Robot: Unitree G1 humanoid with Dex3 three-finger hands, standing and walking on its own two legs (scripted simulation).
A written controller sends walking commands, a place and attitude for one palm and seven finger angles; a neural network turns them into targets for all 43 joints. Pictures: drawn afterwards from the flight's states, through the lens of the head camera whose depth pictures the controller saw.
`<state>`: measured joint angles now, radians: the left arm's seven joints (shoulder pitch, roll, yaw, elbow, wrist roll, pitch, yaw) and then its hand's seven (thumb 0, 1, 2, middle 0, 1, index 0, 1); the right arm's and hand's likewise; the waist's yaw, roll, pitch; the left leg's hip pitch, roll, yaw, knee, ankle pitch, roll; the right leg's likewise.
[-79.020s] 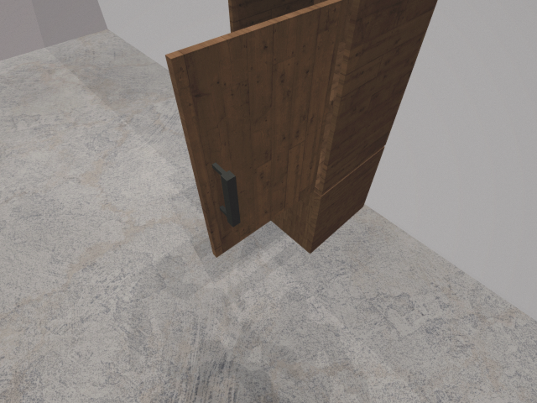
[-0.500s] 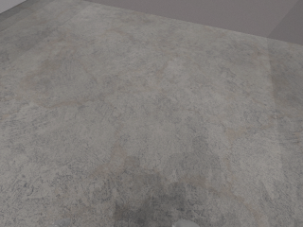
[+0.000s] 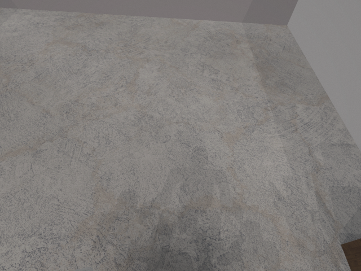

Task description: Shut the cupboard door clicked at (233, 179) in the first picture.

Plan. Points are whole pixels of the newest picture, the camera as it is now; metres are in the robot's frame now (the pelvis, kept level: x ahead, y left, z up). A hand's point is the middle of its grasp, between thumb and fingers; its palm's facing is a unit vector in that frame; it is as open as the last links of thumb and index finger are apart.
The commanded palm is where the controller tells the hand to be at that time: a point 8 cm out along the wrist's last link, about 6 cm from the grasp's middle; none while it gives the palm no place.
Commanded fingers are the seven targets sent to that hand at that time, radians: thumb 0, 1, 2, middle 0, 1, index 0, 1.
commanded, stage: turn to face it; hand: left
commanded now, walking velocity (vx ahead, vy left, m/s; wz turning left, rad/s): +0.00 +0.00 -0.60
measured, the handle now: out of the picture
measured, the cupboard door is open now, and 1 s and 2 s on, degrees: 11 11 11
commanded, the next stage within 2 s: none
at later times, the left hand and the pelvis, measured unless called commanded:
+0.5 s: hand (128, 261) +0.16 +0.13 -0.14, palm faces -0.28 -0.92 -0.27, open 7.4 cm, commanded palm none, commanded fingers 0.00 0.90 0.90 -0.20 -0.30 -0.20 -0.30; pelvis +0.01 -0.04 +0.01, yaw -18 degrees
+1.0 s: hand (149, 228) +0.24 +0.09 -0.15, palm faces -0.55 -0.80 -0.23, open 7.4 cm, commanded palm none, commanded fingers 0.00 0.90 0.90 -0.20 -0.30 -0.20 -0.30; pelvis +0.03 -0.03 +0.01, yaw -36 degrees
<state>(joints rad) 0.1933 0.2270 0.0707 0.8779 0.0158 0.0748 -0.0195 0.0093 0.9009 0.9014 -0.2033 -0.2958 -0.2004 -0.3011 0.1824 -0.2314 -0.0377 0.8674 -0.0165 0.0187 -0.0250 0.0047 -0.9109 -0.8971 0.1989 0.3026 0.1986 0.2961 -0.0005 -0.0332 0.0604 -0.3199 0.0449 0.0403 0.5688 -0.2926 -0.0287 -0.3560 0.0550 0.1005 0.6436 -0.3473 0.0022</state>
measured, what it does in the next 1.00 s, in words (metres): steps on the spot, turning right: right foot, then left foot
